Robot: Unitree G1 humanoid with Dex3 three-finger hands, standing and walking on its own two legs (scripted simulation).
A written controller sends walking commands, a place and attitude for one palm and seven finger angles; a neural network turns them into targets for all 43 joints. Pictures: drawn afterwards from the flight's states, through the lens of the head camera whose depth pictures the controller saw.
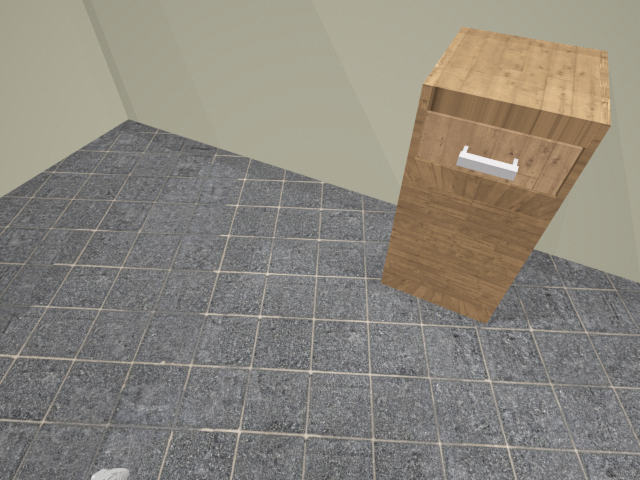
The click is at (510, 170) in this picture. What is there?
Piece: drawer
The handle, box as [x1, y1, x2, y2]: [456, 145, 518, 180]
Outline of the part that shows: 460,152 456,163 457,165 512,180 517,171 517,159 515,158 511,164 500,162 467,153 466,150 468,146 465,145 463,150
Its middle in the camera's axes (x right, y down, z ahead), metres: +0.42 -0.19 +0.96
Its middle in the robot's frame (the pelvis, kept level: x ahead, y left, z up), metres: +0.86 -0.37 -0.09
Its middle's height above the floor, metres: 0.68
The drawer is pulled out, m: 0.00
